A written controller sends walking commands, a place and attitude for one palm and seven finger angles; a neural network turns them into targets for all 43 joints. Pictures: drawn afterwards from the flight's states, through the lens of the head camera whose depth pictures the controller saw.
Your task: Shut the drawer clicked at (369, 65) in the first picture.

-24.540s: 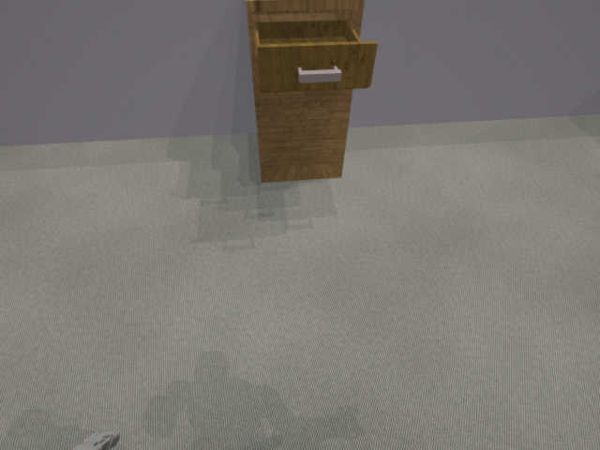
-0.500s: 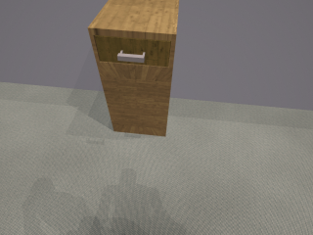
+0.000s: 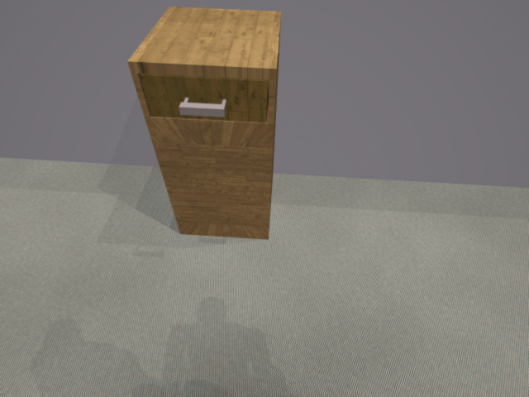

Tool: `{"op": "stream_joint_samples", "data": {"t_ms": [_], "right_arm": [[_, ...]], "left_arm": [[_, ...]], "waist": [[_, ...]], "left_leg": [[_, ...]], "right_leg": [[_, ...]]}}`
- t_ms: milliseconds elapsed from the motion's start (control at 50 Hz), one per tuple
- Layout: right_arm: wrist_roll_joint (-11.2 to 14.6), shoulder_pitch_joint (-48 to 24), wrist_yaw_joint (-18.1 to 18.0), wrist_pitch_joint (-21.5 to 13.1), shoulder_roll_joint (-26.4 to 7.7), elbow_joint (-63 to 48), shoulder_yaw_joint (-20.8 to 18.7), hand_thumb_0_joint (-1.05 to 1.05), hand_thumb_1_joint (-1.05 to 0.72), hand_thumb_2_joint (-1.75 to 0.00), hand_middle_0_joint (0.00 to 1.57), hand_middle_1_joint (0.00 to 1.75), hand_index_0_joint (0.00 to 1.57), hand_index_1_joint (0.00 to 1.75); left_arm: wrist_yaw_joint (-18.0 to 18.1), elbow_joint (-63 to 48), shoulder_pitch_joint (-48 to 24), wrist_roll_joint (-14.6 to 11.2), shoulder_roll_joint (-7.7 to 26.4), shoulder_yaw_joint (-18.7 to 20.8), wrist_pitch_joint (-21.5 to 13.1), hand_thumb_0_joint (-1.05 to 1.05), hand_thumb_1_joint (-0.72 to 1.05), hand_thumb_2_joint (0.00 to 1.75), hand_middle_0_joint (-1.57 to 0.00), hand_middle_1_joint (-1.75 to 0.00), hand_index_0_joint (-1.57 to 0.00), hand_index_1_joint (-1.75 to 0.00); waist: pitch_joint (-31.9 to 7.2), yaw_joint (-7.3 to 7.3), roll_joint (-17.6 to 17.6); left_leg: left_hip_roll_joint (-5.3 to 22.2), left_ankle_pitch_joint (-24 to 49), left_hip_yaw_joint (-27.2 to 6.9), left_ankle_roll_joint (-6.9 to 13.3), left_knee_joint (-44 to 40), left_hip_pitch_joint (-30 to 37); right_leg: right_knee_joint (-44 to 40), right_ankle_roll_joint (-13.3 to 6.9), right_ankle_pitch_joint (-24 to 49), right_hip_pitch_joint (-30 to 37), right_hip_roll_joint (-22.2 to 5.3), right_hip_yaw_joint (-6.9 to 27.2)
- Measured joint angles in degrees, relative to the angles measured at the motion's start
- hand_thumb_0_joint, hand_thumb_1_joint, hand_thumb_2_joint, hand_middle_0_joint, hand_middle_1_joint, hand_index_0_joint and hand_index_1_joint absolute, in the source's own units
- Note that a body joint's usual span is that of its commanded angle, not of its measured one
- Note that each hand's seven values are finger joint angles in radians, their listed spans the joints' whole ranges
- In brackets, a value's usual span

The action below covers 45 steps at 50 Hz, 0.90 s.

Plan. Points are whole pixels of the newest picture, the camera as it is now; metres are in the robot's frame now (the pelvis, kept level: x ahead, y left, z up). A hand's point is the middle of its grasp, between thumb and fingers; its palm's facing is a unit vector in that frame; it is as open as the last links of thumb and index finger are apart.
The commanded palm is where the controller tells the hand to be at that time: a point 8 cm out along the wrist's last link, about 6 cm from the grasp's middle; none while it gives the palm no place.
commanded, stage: let the arm hang, fingers relaxed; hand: left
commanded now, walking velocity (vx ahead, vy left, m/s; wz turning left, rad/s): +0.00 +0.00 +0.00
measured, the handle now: (204, 105) +0.88 +0.22 -0.05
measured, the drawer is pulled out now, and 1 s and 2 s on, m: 0.00 0.00 0.00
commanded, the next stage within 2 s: look to check the result in 0.04 s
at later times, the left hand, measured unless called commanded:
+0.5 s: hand out of the picture +0.00 +0.16 -0.18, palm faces +0.05 -0.98 -0.19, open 7.3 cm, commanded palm none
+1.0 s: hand out of the picture +0.01 +0.16 -0.17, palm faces +0.03 -0.98 -0.20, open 7.3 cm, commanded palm none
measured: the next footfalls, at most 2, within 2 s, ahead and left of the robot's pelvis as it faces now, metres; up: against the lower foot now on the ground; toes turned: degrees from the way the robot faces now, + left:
none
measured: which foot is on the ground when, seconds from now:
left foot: down 0.00-1.00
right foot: down 0.00-1.00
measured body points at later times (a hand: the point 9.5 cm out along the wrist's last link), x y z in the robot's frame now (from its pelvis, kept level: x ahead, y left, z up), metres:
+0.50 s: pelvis +0.01 -0.01 +0.00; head +0.03 -0.01 +0.45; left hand +0.00 +0.21 -0.16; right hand +0.00 -0.22 -0.16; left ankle +0.04 +0.11 -0.74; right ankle -0.01 -0.11 -0.74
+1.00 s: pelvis +0.02 -0.01 +0.00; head +0.03 -0.02 +0.45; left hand +0.01 +0.21 -0.16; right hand +0.00 -0.23 -0.16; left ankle +0.04 +0.11 -0.74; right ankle -0.01 -0.11 -0.74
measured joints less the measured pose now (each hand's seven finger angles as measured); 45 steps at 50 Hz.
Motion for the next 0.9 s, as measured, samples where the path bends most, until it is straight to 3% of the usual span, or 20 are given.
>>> {"op": "stream_joint_samples", "data": {"t_ms": [900], "right_arm": [[0.12, -2.26, -0.46, -0.22, -1.00, 0.76, -0.07, 0.00, -0.91, -0.90, 0.20, 0.30, 0.20, 0.30]], "left_arm": [[0.03, 0.75, 0.02, -0.20, 0.42, 0.41, -0.41, 0.00, 0.91, 0.90, -0.20, -0.30, -0.20, -0.30]], "waist": [[0.97, 0.42, 0.60]], "left_leg": [[1.23, -1.00, -0.07, -1.19, -1.43, 2.48]], "right_leg": [[-2.26, -1.07, -0.43, 2.70, 1.26, 0.02]]}}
